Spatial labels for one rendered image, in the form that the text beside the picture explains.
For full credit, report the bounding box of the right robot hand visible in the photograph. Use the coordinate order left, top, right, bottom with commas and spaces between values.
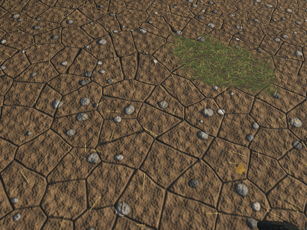
257, 220, 299, 230

